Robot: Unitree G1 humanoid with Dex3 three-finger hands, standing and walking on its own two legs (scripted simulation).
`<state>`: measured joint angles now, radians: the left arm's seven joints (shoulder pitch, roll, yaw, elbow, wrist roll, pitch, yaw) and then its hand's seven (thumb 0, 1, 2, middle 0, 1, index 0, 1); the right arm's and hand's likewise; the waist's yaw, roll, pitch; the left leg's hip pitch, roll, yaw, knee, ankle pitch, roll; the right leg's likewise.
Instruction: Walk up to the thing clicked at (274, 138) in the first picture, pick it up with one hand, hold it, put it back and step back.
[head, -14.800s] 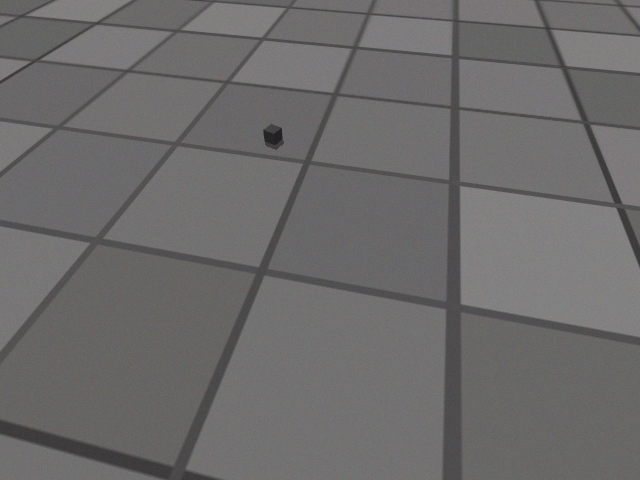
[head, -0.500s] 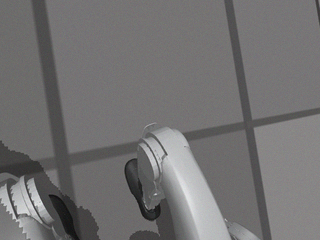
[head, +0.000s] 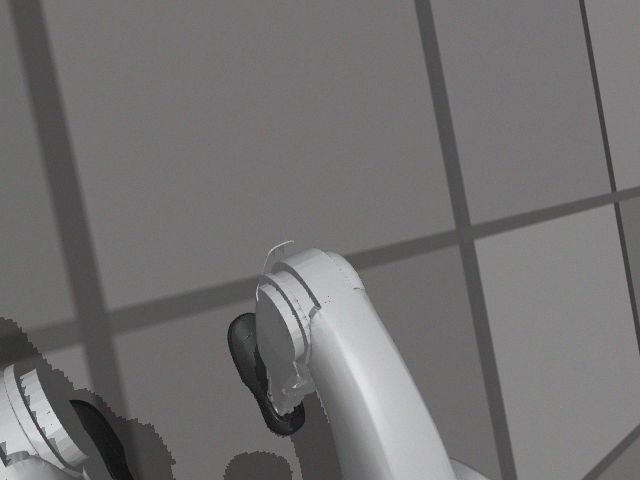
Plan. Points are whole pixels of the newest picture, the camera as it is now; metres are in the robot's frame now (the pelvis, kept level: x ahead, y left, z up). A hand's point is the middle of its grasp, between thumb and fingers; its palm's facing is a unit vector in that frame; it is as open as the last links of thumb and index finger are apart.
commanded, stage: rest palm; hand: left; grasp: from above
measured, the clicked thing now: out of the picture +0.44 +0.35 -0.28
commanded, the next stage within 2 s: close in 0.38 s
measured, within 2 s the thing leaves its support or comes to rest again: neither
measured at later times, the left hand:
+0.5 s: hand out of the picture +0.43 +0.34 -0.27, palm faces -0.02 -0.45 -0.89, open 14.3 cm
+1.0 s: hand out of the picture +0.43 +0.35 -0.26, palm faces -0.04 -0.44 -0.90, open 13.3 cm
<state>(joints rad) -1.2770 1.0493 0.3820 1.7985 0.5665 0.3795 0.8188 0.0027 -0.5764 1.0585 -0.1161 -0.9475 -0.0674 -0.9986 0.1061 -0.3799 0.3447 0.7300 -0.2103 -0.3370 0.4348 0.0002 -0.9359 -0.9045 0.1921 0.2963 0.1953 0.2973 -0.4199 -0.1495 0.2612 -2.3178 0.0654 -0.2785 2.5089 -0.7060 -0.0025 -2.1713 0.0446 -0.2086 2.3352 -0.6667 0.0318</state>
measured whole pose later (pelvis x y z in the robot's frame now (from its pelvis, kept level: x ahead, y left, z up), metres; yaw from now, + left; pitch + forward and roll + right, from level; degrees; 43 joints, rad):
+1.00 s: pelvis +0.00 +0.00 +0.00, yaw -2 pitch +26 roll -16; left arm -1.28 1.10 0.33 1.78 0.56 0.39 0.80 0.01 -0.40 0.98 -0.25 -0.84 -0.20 -0.89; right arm 0.10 -0.42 0.39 0.65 -0.19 -0.34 0.42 0.00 -0.92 -0.90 0.19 0.30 0.19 0.30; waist -0.44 -0.18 0.29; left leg -2.31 0.07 -0.31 2.52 -0.72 0.00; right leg -2.16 0.06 -0.24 2.31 -0.66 0.04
